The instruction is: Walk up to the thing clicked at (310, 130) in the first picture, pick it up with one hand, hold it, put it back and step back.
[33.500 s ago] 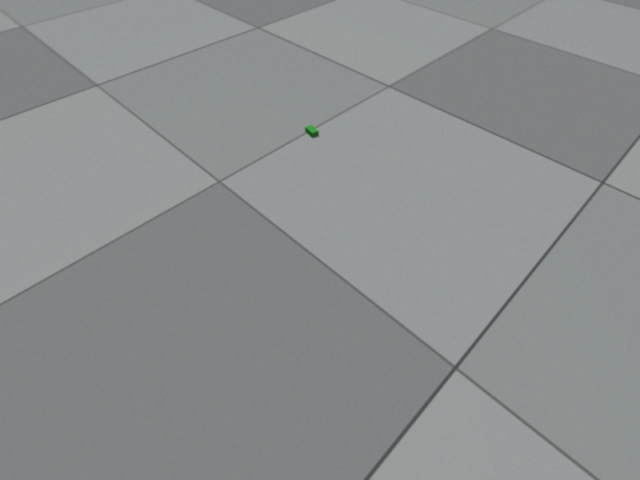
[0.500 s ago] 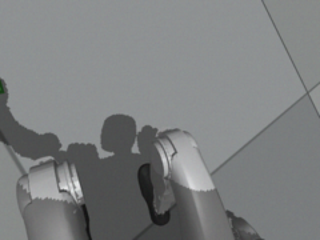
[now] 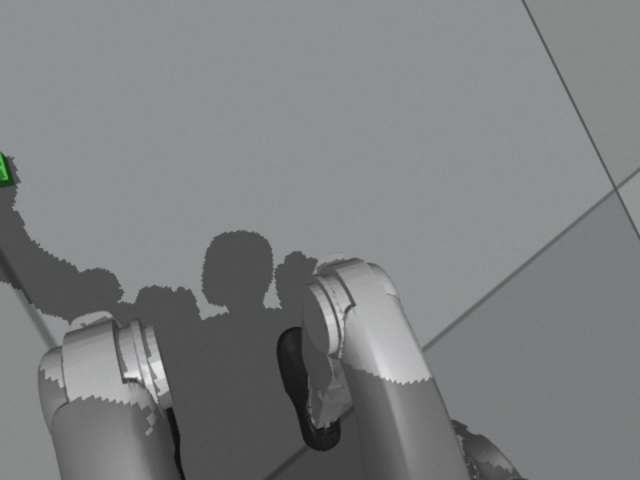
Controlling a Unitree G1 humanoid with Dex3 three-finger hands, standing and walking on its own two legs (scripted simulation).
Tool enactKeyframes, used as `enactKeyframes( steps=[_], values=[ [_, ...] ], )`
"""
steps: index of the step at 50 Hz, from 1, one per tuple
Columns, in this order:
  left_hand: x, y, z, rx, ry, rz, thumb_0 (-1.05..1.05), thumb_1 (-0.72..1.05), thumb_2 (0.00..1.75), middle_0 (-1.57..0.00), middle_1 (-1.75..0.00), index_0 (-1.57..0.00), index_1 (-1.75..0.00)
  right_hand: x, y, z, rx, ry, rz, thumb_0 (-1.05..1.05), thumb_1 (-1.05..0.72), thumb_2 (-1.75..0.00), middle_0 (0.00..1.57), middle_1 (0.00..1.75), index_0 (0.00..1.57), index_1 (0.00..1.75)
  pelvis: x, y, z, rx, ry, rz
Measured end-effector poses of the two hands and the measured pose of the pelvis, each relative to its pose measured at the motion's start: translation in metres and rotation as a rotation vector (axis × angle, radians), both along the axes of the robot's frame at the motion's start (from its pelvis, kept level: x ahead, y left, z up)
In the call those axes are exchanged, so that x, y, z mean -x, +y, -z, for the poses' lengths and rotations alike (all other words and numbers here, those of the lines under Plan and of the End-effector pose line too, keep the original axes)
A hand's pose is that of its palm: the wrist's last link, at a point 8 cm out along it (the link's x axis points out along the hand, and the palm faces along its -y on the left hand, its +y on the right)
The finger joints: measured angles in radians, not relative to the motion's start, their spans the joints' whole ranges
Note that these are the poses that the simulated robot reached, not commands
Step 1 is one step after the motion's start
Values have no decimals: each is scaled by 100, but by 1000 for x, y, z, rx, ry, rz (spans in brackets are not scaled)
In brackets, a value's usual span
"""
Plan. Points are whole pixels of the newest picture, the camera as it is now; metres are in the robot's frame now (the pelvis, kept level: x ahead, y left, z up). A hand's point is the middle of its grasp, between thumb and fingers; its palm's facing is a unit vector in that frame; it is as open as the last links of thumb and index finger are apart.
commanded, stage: approach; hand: left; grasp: from above
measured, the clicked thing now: out of the picture +0.52 +0.32 -0.31
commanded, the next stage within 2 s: close in in 0.82 s
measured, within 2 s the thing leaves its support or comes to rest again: neither
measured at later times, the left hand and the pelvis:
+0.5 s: hand out of the picture +0.53 +0.29 -0.17, palm faces -0.39 -0.06 -0.92, open 12.0 cm; pelvis +0.00 +0.00 +0.00, yaw +0 degrees
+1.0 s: hand out of the picture +0.50 +0.33 -0.19, palm faces -0.46 -0.09 -0.88, open 11.8 cm; pelvis +0.00 +0.00 +0.00, yaw -1 degrees
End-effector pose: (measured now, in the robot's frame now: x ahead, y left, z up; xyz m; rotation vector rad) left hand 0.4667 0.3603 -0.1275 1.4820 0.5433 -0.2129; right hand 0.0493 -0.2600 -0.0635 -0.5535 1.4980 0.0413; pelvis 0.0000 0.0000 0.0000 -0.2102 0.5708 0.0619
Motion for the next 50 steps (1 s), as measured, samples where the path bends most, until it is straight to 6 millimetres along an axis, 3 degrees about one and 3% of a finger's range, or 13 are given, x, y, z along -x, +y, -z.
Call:
enactKeyframes(
  steps=[11,22,28,32,40,45,50],
  values=[
    [-9,-9,-5,0,-11,34,0,-19,73,-39,-72,-39,-73,-1,-2,-1,3,4,-1,0,-91,-89,20,30,21,30,-1,-1,-2,-5,6,-2],
    [-59,-59,-16,5,-82,78,0,-20,73,-38,-77,-39,-76,16,-1,-10,24,-7,46,0,-91,-89,20,30,21,30,-1,-2,-2,-4,23,5],
    [-66,-74,-18,-19,-57,35,0,-18,71,-40,-75,-40,-74,35,2,-12,7,5,102,0,-91,-89,20,30,21,30,0,-3,-4,-10,31,14],
    [-56,-69,-12,-27,-6,0,0,-18,71,-40,-73,-41,-73,42,5,-9,-10,21,119,0,-91,-89,20,30,21,30,1,-4,-6,-16,23,18],
    [-35,-34,-4,-16,49,-25,0,-18,70,-41,-72,-41,-71,37,0,-5,2,50,66,0,-91,-89,20,30,21,30,6,-5,-3,-18,-2,12],
    [-36,-24,-3,2,24,12,0,-18,70,-42,-71,-42,-71,26,-5,-7,40,64,19,0,-91,-89,20,30,21,30,5,-4,-1,-7,-3,9],
    [-42,-28,1,19,-1,53,0,-16,70,-43,-71,-43,-70,12,-6,-15,68,43,-12,0,-91,-89,20,30,21,30,2,-1,-1,10,-2,7]
  ],
)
